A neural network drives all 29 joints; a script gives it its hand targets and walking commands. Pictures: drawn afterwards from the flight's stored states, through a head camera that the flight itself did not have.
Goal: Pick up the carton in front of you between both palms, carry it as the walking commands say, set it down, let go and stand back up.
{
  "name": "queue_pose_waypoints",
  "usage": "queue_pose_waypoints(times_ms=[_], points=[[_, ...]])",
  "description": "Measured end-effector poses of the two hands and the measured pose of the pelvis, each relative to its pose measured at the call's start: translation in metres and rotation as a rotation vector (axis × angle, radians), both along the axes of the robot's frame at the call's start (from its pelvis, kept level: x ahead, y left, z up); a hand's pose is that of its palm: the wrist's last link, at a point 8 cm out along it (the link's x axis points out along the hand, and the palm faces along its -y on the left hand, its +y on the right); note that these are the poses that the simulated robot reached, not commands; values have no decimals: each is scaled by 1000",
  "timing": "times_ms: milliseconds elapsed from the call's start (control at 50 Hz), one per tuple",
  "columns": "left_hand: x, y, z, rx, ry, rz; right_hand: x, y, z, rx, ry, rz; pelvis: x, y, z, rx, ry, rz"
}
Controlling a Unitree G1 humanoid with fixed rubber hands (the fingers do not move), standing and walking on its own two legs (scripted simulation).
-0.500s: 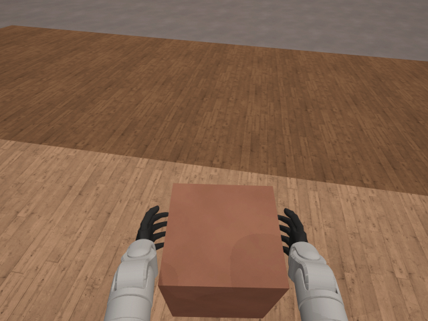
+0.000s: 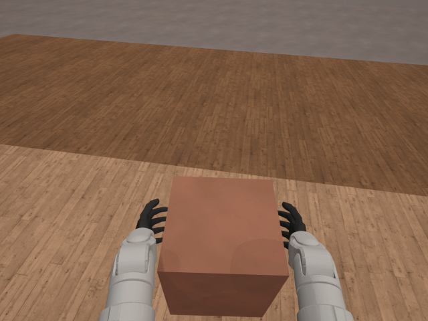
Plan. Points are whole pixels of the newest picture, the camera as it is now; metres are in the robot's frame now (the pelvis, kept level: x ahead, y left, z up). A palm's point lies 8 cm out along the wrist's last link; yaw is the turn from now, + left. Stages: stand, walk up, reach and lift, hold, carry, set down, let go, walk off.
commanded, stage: reach and lift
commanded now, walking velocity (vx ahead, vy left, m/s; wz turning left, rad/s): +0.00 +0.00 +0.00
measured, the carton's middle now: (219, 249) +0.31 +0.01 -0.05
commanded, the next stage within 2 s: hold in 0.58 s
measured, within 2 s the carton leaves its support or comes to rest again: neither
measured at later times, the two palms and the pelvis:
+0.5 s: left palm (144, 230) +0.30 +0.16 +0.03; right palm (298, 229) +0.31 -0.14 +0.04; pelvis +0.02 +0.00 +0.01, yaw +0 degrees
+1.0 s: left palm (144, 229) +0.29 +0.15 +0.05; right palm (305, 234) +0.29 -0.15 +0.05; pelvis +0.00 +0.00 +0.00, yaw +0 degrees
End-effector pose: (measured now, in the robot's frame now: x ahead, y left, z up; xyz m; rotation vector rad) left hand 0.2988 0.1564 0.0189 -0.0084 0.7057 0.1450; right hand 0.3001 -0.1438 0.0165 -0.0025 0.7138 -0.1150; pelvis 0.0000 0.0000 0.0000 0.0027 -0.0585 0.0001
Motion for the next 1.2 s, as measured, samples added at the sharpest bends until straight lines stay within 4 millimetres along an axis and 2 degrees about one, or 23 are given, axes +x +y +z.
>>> queue_pose_waypoints(times_ms=[320,540,880,1040,1200], points=[[1,-6,8,24,-5,-25,3,-6,13,-39,-6,23,17,-3,6,-1,-7,4],[1,0,17,17,-30,0,8,0,23,-29,-32,31,16,-4,6,-3,-17,12],[-8,-5,34,17,-39,-28,-13,-5,35,-24,-40,-4,6,3,6,-1,-63,5],[-6,-5,35,10,-41,-14,-9,-5,35,-15,-42,-2,1,1,4,1,-62,0],[-3,-7,36,13,-38,-11,-4,-7,37,-20,-38,4,5,-3,6,1,-58,5]])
